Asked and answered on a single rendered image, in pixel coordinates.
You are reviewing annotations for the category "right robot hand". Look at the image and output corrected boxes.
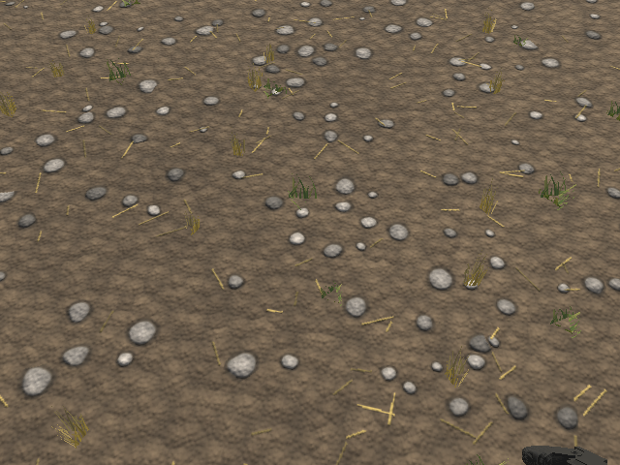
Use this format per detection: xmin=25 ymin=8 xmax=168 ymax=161
xmin=522 ymin=446 xmax=607 ymax=465

